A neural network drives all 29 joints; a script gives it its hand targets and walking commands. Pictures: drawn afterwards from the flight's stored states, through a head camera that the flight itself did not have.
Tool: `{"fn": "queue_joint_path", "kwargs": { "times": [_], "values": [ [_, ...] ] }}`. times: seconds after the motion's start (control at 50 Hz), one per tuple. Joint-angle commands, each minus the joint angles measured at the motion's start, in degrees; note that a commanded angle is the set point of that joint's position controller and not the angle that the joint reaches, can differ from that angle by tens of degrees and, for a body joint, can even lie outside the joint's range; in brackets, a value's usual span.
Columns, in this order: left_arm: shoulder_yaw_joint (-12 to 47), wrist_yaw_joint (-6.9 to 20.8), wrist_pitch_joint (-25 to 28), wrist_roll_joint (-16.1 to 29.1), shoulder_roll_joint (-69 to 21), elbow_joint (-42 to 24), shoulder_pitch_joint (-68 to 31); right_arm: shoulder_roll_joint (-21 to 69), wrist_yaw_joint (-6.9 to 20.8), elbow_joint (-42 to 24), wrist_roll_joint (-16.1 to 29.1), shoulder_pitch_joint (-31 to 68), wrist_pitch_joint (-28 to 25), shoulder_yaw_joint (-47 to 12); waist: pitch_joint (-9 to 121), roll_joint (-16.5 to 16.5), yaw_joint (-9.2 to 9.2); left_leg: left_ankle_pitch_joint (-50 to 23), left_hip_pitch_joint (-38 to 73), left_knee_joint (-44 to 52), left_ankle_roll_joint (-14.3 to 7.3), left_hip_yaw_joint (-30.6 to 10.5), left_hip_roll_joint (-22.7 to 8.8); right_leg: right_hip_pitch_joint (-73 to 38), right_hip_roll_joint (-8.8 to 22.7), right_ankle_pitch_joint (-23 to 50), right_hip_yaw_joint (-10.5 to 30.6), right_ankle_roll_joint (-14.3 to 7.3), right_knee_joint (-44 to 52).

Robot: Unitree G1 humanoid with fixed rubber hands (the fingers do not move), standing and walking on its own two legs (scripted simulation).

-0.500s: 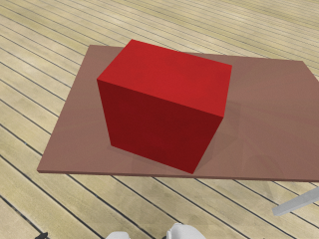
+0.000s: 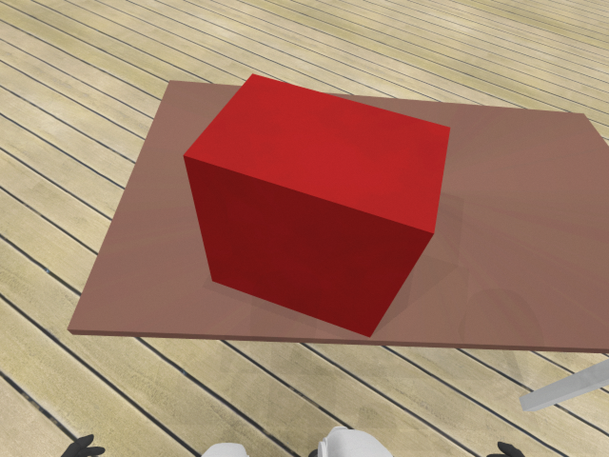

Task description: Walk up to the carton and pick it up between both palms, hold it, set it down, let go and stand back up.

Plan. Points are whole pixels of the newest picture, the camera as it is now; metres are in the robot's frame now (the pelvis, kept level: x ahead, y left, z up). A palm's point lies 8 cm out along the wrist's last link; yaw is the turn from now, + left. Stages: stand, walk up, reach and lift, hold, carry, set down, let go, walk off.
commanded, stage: stand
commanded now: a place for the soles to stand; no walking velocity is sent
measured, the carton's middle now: (315, 214) +0.44 -0.01 +0.04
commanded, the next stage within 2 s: reach and lift in 0.12 s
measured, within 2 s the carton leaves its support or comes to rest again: neither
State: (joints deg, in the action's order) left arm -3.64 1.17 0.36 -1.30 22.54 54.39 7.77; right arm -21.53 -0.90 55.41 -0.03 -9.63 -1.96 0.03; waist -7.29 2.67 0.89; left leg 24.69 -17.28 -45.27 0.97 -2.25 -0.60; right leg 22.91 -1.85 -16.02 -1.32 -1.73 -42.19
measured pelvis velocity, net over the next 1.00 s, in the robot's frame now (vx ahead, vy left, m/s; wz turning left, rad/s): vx -0.03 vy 0.01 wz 0.00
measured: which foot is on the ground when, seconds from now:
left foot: down 0.00-1.00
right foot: down 0.00-1.00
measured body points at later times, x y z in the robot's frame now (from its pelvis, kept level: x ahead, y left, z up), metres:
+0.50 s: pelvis +0.01 -0.02 -0.01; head +0.04 +0.00 +0.43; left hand +0.21 +0.27 -0.09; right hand +0.16 -0.29 -0.10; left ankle +0.00 +0.13 -0.71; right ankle +0.07 -0.10 -0.71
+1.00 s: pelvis -0.03 +0.01 +0.00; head -0.02 +0.04 +0.45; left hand +0.16 +0.30 -0.06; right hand +0.13 -0.24 -0.06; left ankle +0.00 +0.13 -0.71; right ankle +0.07 -0.10 -0.71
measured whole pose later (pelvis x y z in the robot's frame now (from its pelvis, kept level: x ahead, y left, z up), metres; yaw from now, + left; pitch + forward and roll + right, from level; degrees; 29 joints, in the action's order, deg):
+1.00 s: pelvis -0.03 +0.01 +0.00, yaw +0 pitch -6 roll -2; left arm -3.8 1.9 -12.8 -1.3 22.5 21.0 11.5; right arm -12.2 -1.9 34.8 -2.6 -12.0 -10.0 1.8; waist -7.7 2.2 -1.3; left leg 22.1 -17.0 -44.9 -0.2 -2.2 -1.1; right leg 20.1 -2.2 -11.7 -1.5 -0.4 -37.8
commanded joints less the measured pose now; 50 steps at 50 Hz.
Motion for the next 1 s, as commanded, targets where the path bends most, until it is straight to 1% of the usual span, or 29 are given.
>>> {"fn": "queue_joint_path", "kwargs": {
  "times": [0.0,0.06,0.1,0.12,0.14,0.16,0.18,0.2,0.22,0.24,0.26,0.28,0.3,0.34,0.38,0.4,0.44,0.48,0.52,0.56,0.62,0.66,0.74,0.78,0.82,0.84,0.88,0.9,0.98],
  "values": [
    [-0.46,-0.53,1.30,1.11,11.33,-1.29,-4.38,-12.90,-0.25,-2.84,-1.43,5.85,-0.51,2.93,8.22,-8.74,0.07,-5.37,0.23,18.73,-4.88,-7.53,-6.04,-6.55,7.83,-0.91,11.18,-2.25,13.90],
    [-0.50,-0.52,1.35,1.07,11.59,-1.38,-4.59,-12.83,-0.20,-2.69,-1.36,5.66,-0.53,2.83,8.28,-8.17,0.01,-5.67,0.41,18.33,-4.83,-7.40,-5.67,-6.57,7.93,-1.00,11.32,-2.35,14.40],
    [-0.51,-0.54,1.37,1.18,11.24,-1.41,-4.35,-12.72,-0.18,-2.61,-1.41,5.72,-0.49,2.84,8.87,-8.60,0.07,-5.85,1.09,18.43,-4.81,-7.17,-5.65,-6.55,8.11,-0.92,11.50,-2.40,14.46],
    [1.53,-3.63,-11.48,2.19,7.85,-21.51,-24.45,-4.60,2.49,-0.45,-8.82,21.19,-10.15,11.99,8.12,-14.48,-2.08,14.27,-26.31,13.82,-1.43,5.62,-4.11,-14.38,2.59,-11.67,-4.03,-1.32,-1.66],
    [2.46,-4.74,-17.39,0.03,3.47,-24.78,-17.23,-10.77,4.86,1.58,-9.06,14.86,-10.90,13.18,5.24,-18.85,-2.43,20.74,-40.42,15.13,-4.22,3.88,-8.15,-25.29,-0.64,-3.94,-5.21,-0.12,-12.37],
    [1.05,-4.87,-19.06,-1.52,2.27,-25.67,-16.05,-11.78,5.37,1.30,-9.05,13.97,-10.28,13.00,4.61,-19.18,-3.29,23.30,-49.41,16.25,-6.17,4.47,-9.75,-33.06,-1.76,-0.92,-5.48,0.57,-16.04],
    [-0.50,-4.54,-20.49,-2.14,2.69,-26.61,-15.18,-12.14,5.51,0.12,-8.72,13.88,-10.19,13.15,4.80,-15.85,-3.37,20.10,-49.56,15.57,-6.43,5.81,-9.46,-34.74,-1.45,-0.28,-5.03,0.61,-14.96],
    [-0.94,-4.08,-21.96,-1.93,3.80,-27.69,-15.03,-11.72,5.48,-0.96,-8.07,13.32,-10.34,13.16,4.98,-12.60,-3.47,16.43,-45.47,13.92,-5.79,6.77,-8.07,-32.63,-0.46,-1.11,-4.09,0.15,-12.43],
    [-1.06,-3.66,-23.13,-1.16,5.31,-29.70,-15.69,-10.89,5.17,-2.68,-7.66,12.60,-10.56,13.50,4.82,-10.33,-3.73,13.49,-40.60,12.26,-4.90,7.94,-6.76,-29.41,0.41,-2.86,-3.01,-0.06,-9.71],
    [-1.42,-3.10,-24.62,-0.41,6.74,-31.43,-15.96,-10.43,4.73,-4.76,-6.80,11.86,-10.58,13.53,5.01,-7.90,-3.55,6.90,-34.24,9.79,-3.73,8.89,-5.38,-24.82,1.78,-3.05,-1.89,-0.40,-6.41],
    [-1.62,-2.64,-25.75,0.42,7.43,-33.53,-15.34,-8.97,4.14,-6.73,-5.98,10.76,-10.49,13.19,5.93,-4.11,-3.60,2.58,-28.08,7.18,-2.74,8.70,-4.20,-20.40,2.95,-3.66,-0.38,-0.80,-3.49],
    [-2.07,-2.24,-26.30,0.93,7.92,-34.83,-14.43,-7.32,3.53,-8.67,-4.88,9.75,-10.35,12.53,6.30,-1.49,-3.33,-1.43,-22.67,5.28,-1.87,8.45,-2.99,-16.36,4.13,-3.52,1.37,-1.10,-0.32],
    [-2.51,-1.80,-26.59,0.87,8.45,-35.92,-12.69,-6.48,2.77,-10.82,-4.16,8.40,-10.17,12.06,7.16,0.14,-3.00,-4.35,-18.45,5.01,-1.51,7.95,-2.40,-15.82,4.46,-0.38,2.18,-0.65,1.78],
    [-3.72,-0.83,-26.82,0.34,9.11,-36.98,-9.13,-5.23,1.22,-13.16,-3.12,5.34,-9.47,10.75,8.00,2.17,-3.02,-7.69,-14.23,5.18,-1.41,6.85,-1.83,-17.33,4.87,6.97,3.87,0.81,3.68],
    [-6.06,0.09,-26.56,-0.81,9.92,-36.29,-5.79,-4.11,-0.18,-15.02,-2.01,2.91,-9.07,9.38,9.13,3.60,-2.02,-9.53,-12.96,6.37,-1.31,6.22,-0.72,-21.43,5.78,14.62,5.95,2.51,4.85],
    [-7.22,0.35,-26.23,-1.39,10.20,-35.98,-4.69,-3.50,-0.79,-15.28,-1.47,2.06,-8.94,8.66,9.15,3.88,-1.75,-9.78,-12.91,7.11,-1.14,6.16,-0.34,-23.19,6.31,16.79,7.15,3.16,5.58],
    [-8.79,0.82,-25.81,-2.32,10.50,-34.84,-3.04,-2.14,-1.85,-16.03,-1.04,0.68,-8.62,7.19,8.76,4.43,-0.92,-9.40,-12.97,8.27,-1.22,5.90,0.24,-24.38,7.28,18.30,8.77,3.91,6.57],
    [-9.00,0.96,-25.15,-2.58,9.94,-34.94,-1.94,-1.39,-2.48,-16.89,-0.55,-0.60,-8.60,6.20,8.98,3.86,-0.70,-10.50,-11.63,9.28,-1.16,5.62,0.26,-24.44,7.41,19.86,8.58,4.04,7.01],
    [-8.59,0.87,-24.17,-2.26,9.58,-36.52,-1.75,-0.97,-2.87,-17.91,-0.18,-1.03,-9.14,6.14,9.88,2.59,-0.86,-11.97,-10.09,10.11,-1.13,5.22,0.34,-24.48,7.12,21.50,7.60,3.75,7.19],
    [-7.77,0.81,-22.92,-1.63,9.17,-38.04,-1.15,-0.10,-3.10,-19.61,0.11,-2.01,-9.84,6.26,11.08,2.65,-1.20,-13.40,-7.77,11.26,-1.19,4.95,0.51,-24.23,6.66,22.91,6.50,3.62,7.82],
    [-6.18,0.57,-21.05,-0.83,8.45,-40.55,-0.39,0.08,-3.17,-20.45,0.52,-3.32,-10.86,7.05,12.01,0.24,-1.59,-16.25,-4.73,12.87,-1.07,4.78,0.25,-23.97,5.21,24.51,3.39,2.68,8.05],
    [-5.16,0.36,-19.61,-0.23,7.96,-41.99,0.22,0.51,-3.06,-21.32,0.69,-4.38,-11.33,7.55,12.52,-0.67,-1.77,-17.58,-2.93,14.07,-1.18,5.03,0.16,-23.45,4.14,23.84,1.73,2.14,8.68],
    [-4.28,-0.13,-17.04,0.77,7.23,-44.51,1.36,1.20,-2.72,-22.64,0.98,-6.77,-11.49,8.92,12.29,-3.88,-2.32,-17.01,-1.88,17.08,-1.09,5.62,-0.28,-24.47,2.64,17.31,0.47,0.80,11.11],
    [-3.75,-0.19,-15.88,1.12,6.57,-44.68,2.47,1.30,-2.49,-23.73,1.03,-7.74,-11.41,9.31,11.10,-5.75,-2.37,-12.77,-5.26,20.09,-1.71,5.51,-1.37,-27.42,1.68,13.88,-0.13,0.64,11.14],
    [-3.55,-0.14,-14.34,1.01,5.90,-45.52,2.08,1.18,-2.30,-26.10,1.29,-7.58,-11.12,9.72,10.74,-9.00,-2.50,-5.47,-13.01,24.57,-3.22,5.51,-2.82,-34.22,0.26,11.48,-0.50,1.12,9.96],
    [-3.15,-0.03,-13.59,0.70,5.03,-45.26,1.69,0.89,-2.17,-26.45,1.35,-7.24,-11.04,9.84,10.38,-10.96,-2.85,-1.23,-18.32,27.17,-4.42,5.29,-4.09,-38.75,-0.84,11.47,-0.97,1.51,8.33],
    [-1.97,0.09,-11.83,-0.27,2.88,-44.57,1.44,-0.65,-1.94,-27.78,1.68,-5.49,-11.24,10.67,10.97,-15.99,-2.96,7.16,-31.15,31.90,-6.94,3.72,-7.00,-50.12,-4.12,14.06,-2.31,2.64,2.89],
    [-1.65,0.19,-10.93,-0.64,2.05,-43.55,1.43,-1.14,-1.84,-28.25,1.66,-4.73,-11.19,10.80,10.70,-17.49,-3.04,10.43,-36.28,33.55,-8.15,3.16,-8.27,-54.13,-5.14,14.42,-2.55,3.09,0.99],
    [-1.71,0.17,-8.11,-1.44,1.76,-41.06,-2.36,-2.90,-1.51,-31.38,1.96,-1.37,-11.10,11.54,11.74,-22.70,-1.69,20.87,-52.02,37.26,-11.95,2.54,-11.60,-66.63,-7.99,14.25,-3.28,4.49,-4.79]
  ]
}}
